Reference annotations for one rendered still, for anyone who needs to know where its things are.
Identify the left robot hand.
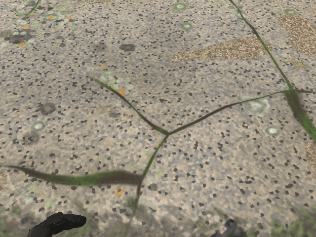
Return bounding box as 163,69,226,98
26,212,86,237

